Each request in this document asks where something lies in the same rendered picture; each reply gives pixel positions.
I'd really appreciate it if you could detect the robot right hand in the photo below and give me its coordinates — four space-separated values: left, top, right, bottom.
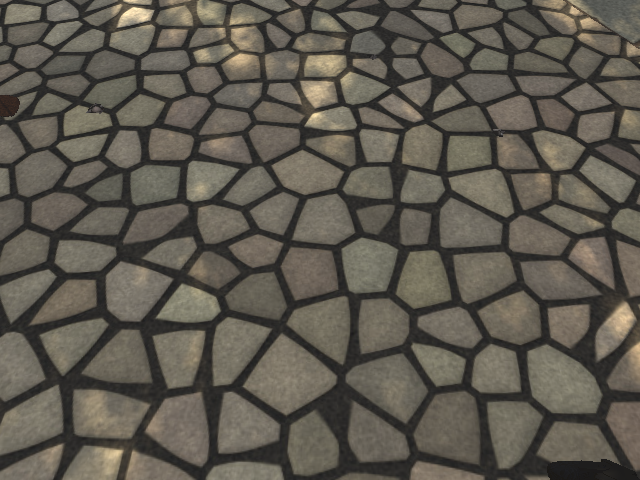
547 459 640 480

